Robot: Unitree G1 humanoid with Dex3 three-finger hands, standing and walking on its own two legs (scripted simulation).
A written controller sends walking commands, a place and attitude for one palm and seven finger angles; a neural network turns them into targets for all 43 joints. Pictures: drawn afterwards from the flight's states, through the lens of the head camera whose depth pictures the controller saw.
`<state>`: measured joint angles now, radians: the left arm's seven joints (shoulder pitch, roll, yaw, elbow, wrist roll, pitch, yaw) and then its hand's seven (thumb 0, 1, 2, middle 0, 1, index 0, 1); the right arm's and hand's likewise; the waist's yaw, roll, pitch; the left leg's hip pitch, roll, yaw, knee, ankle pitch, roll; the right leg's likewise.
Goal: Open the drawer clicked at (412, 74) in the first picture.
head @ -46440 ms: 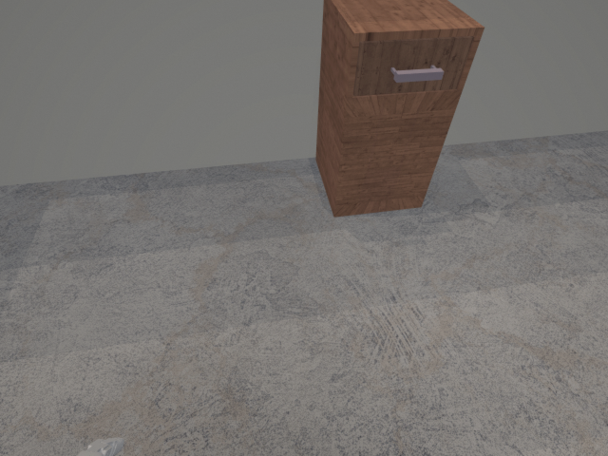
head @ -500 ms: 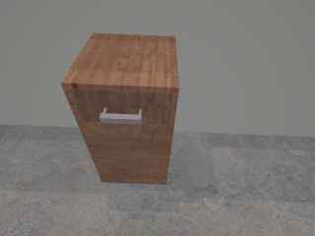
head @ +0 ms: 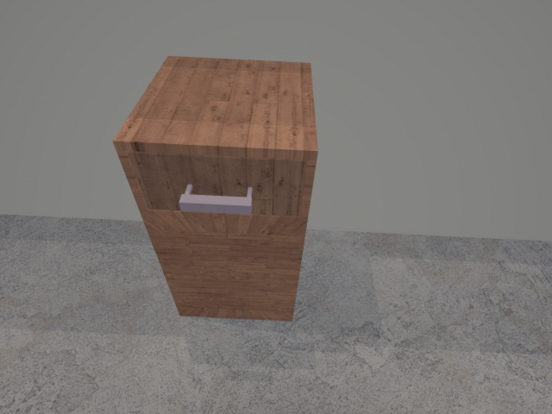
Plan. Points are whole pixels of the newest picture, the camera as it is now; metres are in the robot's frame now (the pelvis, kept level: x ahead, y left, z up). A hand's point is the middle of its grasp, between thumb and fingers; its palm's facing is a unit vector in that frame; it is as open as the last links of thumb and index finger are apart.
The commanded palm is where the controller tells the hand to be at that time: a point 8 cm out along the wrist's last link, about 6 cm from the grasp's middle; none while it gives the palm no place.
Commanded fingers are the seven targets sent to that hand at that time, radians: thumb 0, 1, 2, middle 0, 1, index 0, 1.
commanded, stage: look again from close up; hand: left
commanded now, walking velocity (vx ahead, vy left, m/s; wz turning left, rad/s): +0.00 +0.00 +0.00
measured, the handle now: (218, 196) +0.58 +0.17 -0.07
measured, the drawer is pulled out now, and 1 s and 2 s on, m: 0.00 0.00 0.00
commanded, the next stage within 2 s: shuffle to correct the standing spot in 0.40 s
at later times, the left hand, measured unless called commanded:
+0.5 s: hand out of the picture -0.06 +0.16 -0.17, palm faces +0.07 -0.98 -0.17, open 7.3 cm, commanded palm none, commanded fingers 0.00 0.90 0.90 -0.20 -0.30 -0.20 -0.30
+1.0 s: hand out of the picture -0.05 +0.13 -0.18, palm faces +0.10 -0.99 -0.08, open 7.3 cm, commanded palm none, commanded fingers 0.00 0.90 0.90 -0.20 -0.30 -0.20 -0.30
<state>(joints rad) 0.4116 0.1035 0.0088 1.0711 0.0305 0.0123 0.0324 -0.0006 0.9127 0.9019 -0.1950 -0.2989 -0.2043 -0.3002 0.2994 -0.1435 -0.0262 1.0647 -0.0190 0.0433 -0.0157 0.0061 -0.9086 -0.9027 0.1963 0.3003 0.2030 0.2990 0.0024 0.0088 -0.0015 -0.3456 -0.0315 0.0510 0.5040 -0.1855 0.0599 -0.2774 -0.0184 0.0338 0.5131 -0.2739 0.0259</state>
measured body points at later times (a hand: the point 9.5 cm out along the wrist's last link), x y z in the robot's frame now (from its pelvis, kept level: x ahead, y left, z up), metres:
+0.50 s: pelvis +0.00 +0.00 +0.00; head -0.01 +0.01 +0.45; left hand -0.06 +0.21 -0.16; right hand +0.01 -0.22 -0.16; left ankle +0.09 +0.07 -0.73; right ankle +0.04 -0.15 -0.73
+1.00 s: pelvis +0.03 +0.01 +0.00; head +0.03 +0.02 +0.45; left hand -0.06 +0.18 -0.17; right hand +0.04 -0.22 -0.15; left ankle +0.04 +0.10 -0.74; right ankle -0.02 -0.11 -0.73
